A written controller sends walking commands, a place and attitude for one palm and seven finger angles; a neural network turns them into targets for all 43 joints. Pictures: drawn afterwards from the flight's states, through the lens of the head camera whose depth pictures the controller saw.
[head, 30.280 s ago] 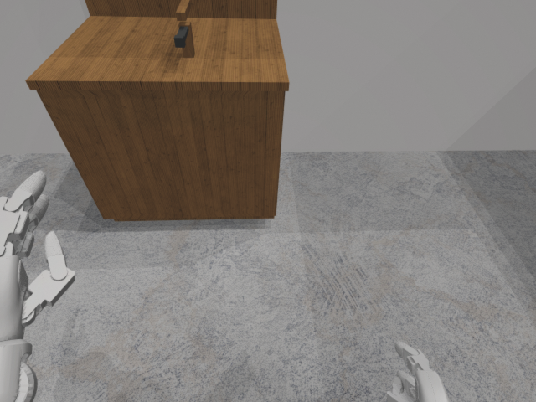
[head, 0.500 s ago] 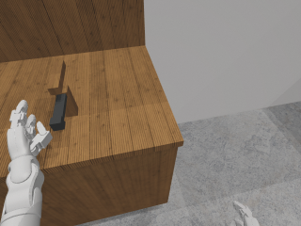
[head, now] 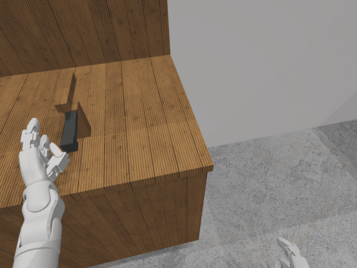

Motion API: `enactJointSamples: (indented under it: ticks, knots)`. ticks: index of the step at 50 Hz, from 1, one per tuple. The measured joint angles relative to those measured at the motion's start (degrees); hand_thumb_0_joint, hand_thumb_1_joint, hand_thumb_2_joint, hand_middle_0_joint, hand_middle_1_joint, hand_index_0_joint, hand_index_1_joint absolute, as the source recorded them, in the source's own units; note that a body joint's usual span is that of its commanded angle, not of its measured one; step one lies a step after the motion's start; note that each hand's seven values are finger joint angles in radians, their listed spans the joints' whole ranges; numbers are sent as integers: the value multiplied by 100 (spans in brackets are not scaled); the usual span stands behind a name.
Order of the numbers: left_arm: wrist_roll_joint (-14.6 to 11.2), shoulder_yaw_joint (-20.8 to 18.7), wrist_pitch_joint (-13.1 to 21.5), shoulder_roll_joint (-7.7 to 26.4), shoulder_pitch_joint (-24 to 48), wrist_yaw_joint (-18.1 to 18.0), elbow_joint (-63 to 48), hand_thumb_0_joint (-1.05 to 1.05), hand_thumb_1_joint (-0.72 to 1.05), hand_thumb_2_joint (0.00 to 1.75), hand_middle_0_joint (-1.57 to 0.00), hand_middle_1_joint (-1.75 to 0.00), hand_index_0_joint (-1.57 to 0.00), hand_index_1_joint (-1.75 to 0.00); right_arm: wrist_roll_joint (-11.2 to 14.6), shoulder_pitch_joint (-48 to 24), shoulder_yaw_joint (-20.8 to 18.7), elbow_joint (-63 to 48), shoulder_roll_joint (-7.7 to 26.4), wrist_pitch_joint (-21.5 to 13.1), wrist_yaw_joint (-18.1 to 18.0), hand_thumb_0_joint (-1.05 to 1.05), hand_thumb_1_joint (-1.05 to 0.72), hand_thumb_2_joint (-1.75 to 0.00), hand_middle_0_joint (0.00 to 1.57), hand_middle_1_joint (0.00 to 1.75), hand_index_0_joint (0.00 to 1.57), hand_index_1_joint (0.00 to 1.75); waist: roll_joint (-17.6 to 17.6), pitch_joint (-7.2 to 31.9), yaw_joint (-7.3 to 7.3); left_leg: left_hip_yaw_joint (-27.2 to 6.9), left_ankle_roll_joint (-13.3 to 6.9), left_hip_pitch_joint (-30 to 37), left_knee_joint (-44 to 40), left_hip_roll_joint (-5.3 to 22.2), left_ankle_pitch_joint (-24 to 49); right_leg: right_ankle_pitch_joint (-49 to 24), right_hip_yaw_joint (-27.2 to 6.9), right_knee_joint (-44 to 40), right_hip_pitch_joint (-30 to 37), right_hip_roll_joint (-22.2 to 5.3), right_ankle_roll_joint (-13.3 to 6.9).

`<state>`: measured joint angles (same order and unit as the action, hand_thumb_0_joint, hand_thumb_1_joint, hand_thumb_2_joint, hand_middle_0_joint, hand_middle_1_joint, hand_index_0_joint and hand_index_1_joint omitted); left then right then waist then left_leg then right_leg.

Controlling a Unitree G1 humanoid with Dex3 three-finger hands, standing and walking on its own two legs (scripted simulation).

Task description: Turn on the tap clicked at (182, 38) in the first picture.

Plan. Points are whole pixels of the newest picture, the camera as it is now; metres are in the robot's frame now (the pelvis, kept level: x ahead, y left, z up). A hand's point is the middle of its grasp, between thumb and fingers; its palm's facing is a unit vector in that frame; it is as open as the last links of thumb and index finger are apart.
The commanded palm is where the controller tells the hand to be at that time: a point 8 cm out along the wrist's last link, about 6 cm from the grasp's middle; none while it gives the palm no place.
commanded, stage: push the lever round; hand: left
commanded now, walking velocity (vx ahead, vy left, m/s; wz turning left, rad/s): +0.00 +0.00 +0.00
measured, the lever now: (69, 144) +0.35 +0.28 +0.10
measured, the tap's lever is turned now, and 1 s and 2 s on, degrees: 3 30 65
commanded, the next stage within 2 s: none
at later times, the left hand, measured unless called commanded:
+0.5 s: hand (82, 152) +0.33 +0.24 +0.10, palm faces +0.61 -0.79 -0.05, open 7.6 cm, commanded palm +0.29 +0.27 +0.10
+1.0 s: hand (99, 145) +0.35 +0.21 +0.10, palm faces +0.69 -0.72 -0.06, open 7.6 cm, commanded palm +0.30 +0.23 +0.10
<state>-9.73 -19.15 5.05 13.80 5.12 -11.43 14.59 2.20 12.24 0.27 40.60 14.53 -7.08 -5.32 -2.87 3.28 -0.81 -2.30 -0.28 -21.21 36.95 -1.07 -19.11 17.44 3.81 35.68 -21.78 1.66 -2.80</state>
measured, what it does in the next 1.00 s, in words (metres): stands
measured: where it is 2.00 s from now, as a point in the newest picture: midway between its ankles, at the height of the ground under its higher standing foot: outside the picture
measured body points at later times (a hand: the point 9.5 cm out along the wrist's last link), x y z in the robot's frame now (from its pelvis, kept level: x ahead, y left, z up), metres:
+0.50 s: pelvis +0.00 +0.00 +0.00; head +0.00 -0.02 +0.45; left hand +0.29 +0.28 +0.11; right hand +0.17 -0.23 -0.10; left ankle +0.00 +0.12 -0.72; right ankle +0.01 -0.09 -0.72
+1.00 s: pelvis +0.00 +0.00 +0.00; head +0.00 -0.01 +0.45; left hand +0.31 +0.24 +0.11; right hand +0.16 -0.23 -0.11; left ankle +0.00 +0.12 -0.72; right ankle +0.01 -0.09 -0.72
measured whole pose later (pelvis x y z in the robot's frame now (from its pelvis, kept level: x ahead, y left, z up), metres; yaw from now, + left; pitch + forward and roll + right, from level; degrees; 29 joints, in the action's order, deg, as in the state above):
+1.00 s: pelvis +0.00 +0.00 +0.00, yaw +0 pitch +2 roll +0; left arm -0.6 -8.4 -1.5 2.2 13.4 -37.6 15.5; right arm -0.7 8.4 -0.4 42.3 12.2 0.8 -3.8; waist -2.6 3.5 -0.8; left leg -2.5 -0.2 -19.9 36.0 -1.4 -18.5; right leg 17.1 4.0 34.9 -20.4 1.3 -2.7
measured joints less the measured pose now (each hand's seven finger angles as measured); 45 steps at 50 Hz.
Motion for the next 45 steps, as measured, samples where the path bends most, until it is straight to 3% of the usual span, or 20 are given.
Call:
enactJointSamples:
  ticks: [16,45]
  knots:
    - [281,432,-122,-378,243,-821,-82,1,94,92,-15,-15,-15,-15,-86,-173,30,53,-60,185,17,1,-90,-90,20,30,20,30,-3,-26,-46,-53,0,-23,15,-34,27,-4,53,13,0,-34,5]
    - [847,1022,-583,-1055,775,-2398,75,1,95,92,-15,-15,-15,-15,-262,-370,-40,125,-213,718,127,1,-90,-90,20,30,20,30,30,18,4,-15,-1,91,-74,-38,64,-43,13,-60,96,-39,17]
